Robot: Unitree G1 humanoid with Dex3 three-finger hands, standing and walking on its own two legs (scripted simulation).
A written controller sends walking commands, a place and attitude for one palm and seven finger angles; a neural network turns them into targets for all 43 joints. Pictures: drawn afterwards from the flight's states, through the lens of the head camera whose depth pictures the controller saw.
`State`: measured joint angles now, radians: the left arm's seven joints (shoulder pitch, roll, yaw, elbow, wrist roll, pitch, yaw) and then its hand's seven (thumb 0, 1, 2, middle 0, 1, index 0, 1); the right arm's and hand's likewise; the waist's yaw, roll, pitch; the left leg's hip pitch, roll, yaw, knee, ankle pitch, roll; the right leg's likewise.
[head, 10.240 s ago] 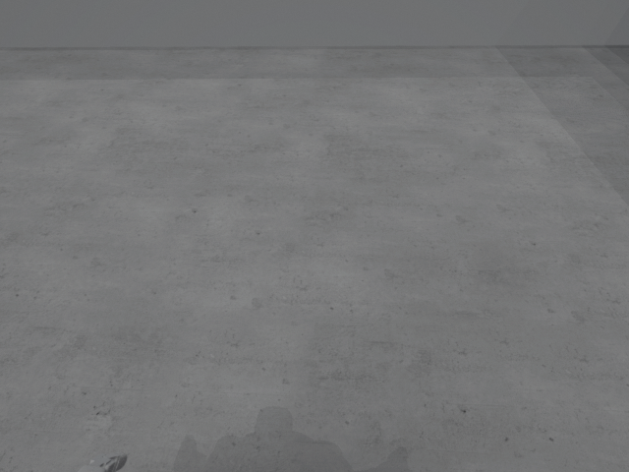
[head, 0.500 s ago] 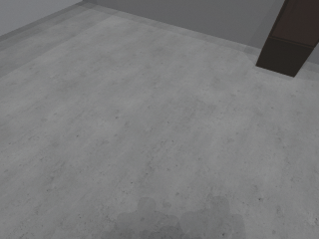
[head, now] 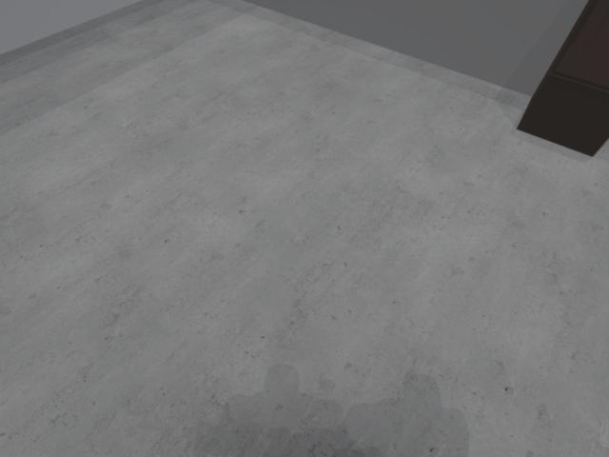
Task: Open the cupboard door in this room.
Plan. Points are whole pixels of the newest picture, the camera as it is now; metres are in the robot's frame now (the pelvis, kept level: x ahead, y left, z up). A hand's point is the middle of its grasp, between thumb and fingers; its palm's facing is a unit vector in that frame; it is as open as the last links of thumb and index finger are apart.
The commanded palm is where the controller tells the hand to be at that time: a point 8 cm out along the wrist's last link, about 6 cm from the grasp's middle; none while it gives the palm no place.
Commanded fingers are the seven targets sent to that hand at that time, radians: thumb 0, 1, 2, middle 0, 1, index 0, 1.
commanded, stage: stand and wait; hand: left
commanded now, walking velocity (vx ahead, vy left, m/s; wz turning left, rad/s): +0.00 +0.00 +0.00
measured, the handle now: out of the picture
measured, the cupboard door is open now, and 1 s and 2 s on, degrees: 0 0 0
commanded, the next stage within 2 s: turn or walk to find it in 0.08 s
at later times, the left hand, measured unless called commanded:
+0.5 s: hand out of the picture -0.04 +0.19 -0.19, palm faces +0.21 -0.95 -0.21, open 7.4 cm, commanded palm none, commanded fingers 0.00 0.90 0.90 -0.20 -0.30 -0.20 -0.30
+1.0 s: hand out of the picture -0.05 +0.14 -0.15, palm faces +0.38 -0.88 -0.28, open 7.4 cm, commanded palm none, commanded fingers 0.00 0.90 0.90 -0.20 -0.30 -0.20 -0.30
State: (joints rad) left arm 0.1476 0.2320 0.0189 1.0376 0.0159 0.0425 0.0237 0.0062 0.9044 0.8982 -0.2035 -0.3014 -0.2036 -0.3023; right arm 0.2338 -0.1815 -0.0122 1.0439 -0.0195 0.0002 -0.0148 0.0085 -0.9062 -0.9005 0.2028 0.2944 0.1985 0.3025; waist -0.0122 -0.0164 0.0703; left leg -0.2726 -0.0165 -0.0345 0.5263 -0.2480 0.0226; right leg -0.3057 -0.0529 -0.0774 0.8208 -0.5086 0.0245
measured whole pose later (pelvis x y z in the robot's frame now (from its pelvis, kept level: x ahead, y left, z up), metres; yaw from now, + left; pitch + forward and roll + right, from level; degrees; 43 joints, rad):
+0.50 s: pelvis -0.02 -0.01 -0.01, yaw +11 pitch -1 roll +0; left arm 0.25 0.21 0.04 1.03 0.02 0.04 0.03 0.01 0.90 0.90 -0.21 -0.30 -0.21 -0.30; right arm 0.17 -0.22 -0.05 1.02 -0.01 0.02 0.00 0.01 -0.91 -0.90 0.20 0.29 0.20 0.30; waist 0.01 -0.05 0.09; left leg -0.29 0.01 0.06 0.61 -0.29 0.02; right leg -0.30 -0.12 -0.12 0.79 -0.49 0.05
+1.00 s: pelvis -0.04 -0.06 +0.00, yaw +23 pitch -1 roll +1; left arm 0.23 0.17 0.03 0.93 0.03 0.02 0.02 0.01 0.90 0.90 -0.21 -0.30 -0.21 -0.30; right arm 0.19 -0.26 -0.09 0.97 -0.02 0.07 0.02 0.01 -0.91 -0.90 0.20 0.29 0.20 0.30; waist -0.01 0.05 0.07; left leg -0.52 -0.01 -0.03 1.13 -0.38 -0.04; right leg -0.23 -0.08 -0.13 0.54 -0.29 -0.01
